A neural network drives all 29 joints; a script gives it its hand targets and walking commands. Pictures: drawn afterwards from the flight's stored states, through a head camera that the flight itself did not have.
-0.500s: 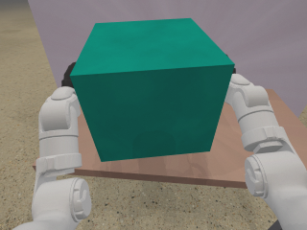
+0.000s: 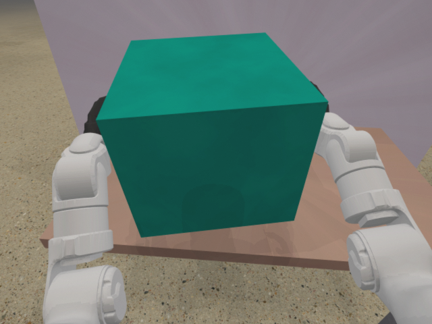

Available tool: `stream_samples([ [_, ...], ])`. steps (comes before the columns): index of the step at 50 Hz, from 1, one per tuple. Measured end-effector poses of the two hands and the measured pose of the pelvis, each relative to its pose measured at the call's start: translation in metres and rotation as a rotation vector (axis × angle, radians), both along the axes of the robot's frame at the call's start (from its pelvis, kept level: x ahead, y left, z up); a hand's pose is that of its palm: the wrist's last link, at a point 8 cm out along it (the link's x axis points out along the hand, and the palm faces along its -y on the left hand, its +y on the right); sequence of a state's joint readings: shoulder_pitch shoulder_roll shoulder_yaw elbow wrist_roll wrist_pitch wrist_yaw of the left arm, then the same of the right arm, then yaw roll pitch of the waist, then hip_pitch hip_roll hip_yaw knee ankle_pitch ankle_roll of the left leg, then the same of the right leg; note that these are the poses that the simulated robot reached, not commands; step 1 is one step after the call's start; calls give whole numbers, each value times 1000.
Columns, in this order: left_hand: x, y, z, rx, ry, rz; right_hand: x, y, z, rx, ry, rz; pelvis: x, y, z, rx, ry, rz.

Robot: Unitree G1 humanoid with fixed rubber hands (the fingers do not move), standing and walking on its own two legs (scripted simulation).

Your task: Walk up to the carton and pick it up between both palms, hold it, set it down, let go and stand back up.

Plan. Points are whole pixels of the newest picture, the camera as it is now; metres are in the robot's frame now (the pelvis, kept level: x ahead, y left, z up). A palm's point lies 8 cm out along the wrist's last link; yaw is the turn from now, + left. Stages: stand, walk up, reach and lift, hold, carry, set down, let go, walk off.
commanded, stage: hold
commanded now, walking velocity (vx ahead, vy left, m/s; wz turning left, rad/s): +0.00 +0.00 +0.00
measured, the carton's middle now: (208, 126) +0.44 +0.01 +0.21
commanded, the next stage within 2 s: none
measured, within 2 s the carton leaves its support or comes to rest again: neither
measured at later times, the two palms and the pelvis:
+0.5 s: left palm (97, 136) +0.34 +0.19 +0.25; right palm (326, 125) +0.35 -0.19 +0.26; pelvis -0.02 +0.00 +0.00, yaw -1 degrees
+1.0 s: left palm (98, 138) +0.35 +0.19 +0.24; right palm (323, 123) +0.36 -0.19 +0.26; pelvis -0.01 +0.01 +0.00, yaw -1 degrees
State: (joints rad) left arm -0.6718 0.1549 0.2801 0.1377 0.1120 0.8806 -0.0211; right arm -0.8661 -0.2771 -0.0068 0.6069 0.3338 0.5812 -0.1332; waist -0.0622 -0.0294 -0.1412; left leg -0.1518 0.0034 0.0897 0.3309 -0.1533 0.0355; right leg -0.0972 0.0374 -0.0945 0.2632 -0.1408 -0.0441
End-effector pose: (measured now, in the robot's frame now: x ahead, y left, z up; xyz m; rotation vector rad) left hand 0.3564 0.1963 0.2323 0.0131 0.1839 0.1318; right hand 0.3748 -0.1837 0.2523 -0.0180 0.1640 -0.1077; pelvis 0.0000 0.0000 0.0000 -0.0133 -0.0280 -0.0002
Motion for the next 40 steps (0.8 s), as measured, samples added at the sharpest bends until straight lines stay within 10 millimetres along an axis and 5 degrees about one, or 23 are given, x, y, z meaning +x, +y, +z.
stream_samples([
  [16, -16, -8, 9, -26, -11, -18, -26, -9, 1, 22, -9, -29, -13, 3, 0, 4, -44, -12],
  [40, -5, -4, 12, -8, -12, -14, -13, -5, 11, -4, -11, -15, -10, 3, 0, 2, -18, -7],
])
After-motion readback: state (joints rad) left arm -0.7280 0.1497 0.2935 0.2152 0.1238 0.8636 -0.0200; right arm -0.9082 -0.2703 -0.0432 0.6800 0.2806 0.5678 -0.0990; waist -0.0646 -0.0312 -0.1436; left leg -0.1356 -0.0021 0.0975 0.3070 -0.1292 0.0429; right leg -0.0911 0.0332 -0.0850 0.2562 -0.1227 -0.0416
